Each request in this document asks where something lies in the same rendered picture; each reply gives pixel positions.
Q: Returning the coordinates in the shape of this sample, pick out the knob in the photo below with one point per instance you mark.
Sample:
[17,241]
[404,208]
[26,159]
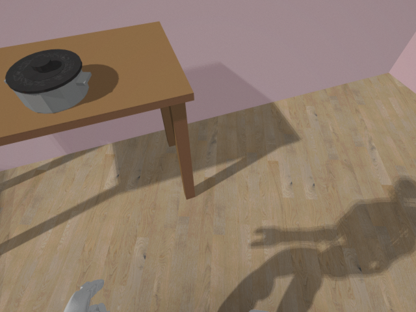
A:
[40,64]

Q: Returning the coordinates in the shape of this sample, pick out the left robot hand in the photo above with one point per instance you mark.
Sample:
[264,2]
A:
[80,300]

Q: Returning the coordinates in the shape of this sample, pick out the table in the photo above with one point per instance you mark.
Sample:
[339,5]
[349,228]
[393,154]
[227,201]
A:
[134,69]

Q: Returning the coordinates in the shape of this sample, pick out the pot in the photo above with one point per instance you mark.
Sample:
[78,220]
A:
[59,99]

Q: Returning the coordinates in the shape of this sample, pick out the lid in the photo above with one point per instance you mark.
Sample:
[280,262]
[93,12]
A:
[22,78]

